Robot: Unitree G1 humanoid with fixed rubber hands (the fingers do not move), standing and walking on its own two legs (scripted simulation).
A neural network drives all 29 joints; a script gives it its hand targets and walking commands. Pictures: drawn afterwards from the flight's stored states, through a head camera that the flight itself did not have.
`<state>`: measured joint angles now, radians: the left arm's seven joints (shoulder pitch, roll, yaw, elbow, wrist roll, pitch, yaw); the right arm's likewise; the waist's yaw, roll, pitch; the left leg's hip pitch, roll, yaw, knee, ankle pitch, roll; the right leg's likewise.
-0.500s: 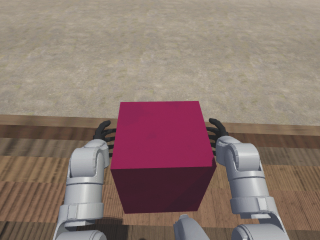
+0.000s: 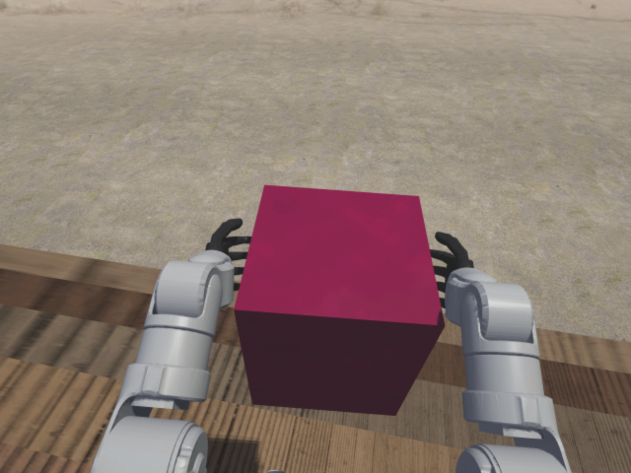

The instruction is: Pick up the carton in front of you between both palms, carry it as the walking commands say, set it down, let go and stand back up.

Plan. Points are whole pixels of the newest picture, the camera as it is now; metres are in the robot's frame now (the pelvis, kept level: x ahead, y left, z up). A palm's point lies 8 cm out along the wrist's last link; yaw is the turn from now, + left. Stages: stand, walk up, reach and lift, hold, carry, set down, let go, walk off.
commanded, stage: carry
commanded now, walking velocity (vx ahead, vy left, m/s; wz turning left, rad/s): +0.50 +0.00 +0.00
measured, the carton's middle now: (332, 304) +0.36 +0.02 +0.03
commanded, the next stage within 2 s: none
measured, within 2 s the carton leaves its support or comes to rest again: neither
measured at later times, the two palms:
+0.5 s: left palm (267, 211) +0.74 +0.19 -0.13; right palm (388, 205) +0.78 -0.11 -0.12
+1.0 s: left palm (303, 180) +1.22 +0.15 -0.38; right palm (383, 189) +1.18 -0.15 -0.38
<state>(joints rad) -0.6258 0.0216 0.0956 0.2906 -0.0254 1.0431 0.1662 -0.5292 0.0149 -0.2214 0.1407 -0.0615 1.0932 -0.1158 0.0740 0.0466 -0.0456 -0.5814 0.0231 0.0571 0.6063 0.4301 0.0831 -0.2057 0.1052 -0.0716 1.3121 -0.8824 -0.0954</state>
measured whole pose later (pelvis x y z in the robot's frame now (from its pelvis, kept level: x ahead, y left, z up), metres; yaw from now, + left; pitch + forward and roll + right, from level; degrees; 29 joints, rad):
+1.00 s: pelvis +0.85 +0.04 -0.45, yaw +1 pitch +3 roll +2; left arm -0.56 -0.04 0.26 0.13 0.05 1.07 0.13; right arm -0.60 -0.02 -0.10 0.20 0.07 1.06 -0.20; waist -0.16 0.00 0.04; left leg -0.45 -0.14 0.08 1.05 -0.65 0.14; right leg -0.78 0.00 0.08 1.07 0.01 -0.04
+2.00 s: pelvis +1.71 +0.00 -0.88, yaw -1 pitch +4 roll +1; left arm -0.56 -0.02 0.19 0.12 0.06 1.04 0.14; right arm -0.61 -0.02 -0.15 0.20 0.04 1.01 -0.16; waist -0.03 -0.01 -0.03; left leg -0.43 -0.11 0.02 1.71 -0.80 0.03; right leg -0.46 0.07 -0.10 0.44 -0.05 -0.13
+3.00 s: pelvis +2.22 -0.01 -0.87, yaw -1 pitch +4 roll +1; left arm -0.21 -0.14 0.15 -0.22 0.11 1.18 0.11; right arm -0.21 0.15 -0.15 -0.22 -0.11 1.19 -0.10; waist 0.03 0.00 -0.13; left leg -0.57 0.07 0.14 0.60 -0.17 -0.02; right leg 0.01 -0.05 -0.16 0.24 -0.32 0.01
